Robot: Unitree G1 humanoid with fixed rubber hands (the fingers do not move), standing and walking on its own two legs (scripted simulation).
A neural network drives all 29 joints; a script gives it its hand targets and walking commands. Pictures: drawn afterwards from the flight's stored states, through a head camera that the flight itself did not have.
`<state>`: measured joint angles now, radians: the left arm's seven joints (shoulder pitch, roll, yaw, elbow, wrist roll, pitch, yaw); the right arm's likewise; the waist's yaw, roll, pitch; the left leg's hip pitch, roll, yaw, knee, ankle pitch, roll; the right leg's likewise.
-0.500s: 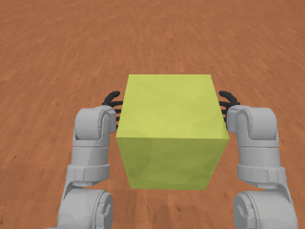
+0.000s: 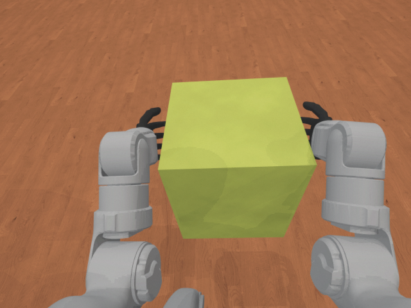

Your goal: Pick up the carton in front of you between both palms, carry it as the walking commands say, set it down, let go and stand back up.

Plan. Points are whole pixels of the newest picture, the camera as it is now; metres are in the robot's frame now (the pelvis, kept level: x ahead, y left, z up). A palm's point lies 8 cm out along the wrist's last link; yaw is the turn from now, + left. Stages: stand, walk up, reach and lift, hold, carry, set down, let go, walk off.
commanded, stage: carry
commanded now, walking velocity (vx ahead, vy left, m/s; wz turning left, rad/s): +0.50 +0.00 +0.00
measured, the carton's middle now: (230, 163) +0.38 +0.01 +0.08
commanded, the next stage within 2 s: none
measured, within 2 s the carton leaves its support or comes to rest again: neither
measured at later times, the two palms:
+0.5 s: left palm out of the picture +0.73 +0.07 +0.25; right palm (345, 4) +0.68 -0.22 +0.25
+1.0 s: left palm out of the picture +0.96 +0.11 +0.20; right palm out of the picture +0.97 -0.19 +0.20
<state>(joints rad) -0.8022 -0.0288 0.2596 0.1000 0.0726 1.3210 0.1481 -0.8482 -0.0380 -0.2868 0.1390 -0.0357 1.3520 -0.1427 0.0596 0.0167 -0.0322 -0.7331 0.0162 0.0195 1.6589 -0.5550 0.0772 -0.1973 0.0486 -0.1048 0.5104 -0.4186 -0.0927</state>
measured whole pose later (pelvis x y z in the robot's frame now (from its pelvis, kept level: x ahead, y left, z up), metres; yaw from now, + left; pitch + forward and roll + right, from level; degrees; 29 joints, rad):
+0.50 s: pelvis +0.33 +0.00 +0.09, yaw -3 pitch +5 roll +0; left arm -0.83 -0.03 0.35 -0.10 0.11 1.33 0.11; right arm -0.88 -0.02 -0.24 0.02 0.02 1.30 -0.19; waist -0.17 0.04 0.06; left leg -0.36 -0.05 0.16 0.58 -0.32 0.13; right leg -0.73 -0.01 0.01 1.08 -0.37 -0.04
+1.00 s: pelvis +0.63 -0.05 +0.11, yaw +1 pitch +5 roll +2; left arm -0.55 -0.09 0.27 0.03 0.11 1.23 0.12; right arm -0.58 0.07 -0.23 0.05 -0.11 1.27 -0.13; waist 0.02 0.01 -0.03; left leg -0.61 0.06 0.09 0.65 -0.14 -0.03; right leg -0.10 -0.02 -0.13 0.25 -0.24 -0.04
